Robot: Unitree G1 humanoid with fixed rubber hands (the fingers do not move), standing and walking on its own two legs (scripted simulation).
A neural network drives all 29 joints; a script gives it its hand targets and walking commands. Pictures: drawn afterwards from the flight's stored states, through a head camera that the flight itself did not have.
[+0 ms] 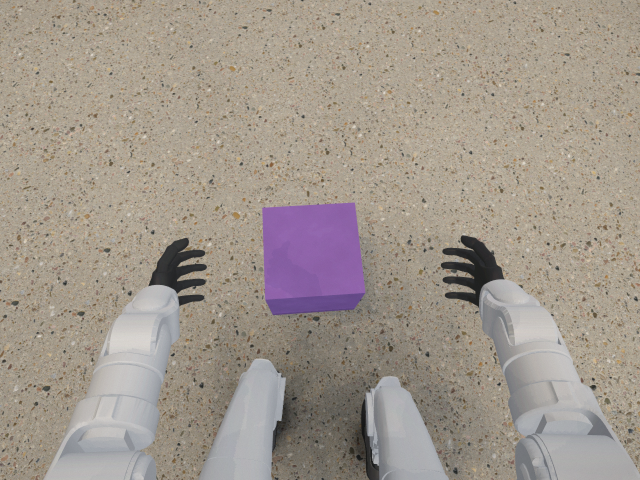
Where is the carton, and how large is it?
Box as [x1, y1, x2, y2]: [262, 203, 364, 314]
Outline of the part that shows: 354,203 262,208 265,299 273,314 354,308 364,293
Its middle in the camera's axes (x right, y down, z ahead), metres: -0.02 +0.05 +1.03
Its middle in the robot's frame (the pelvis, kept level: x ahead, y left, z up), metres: +0.52 +0.04 -0.57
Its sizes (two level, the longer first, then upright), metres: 0.228 0.227 0.226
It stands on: the floor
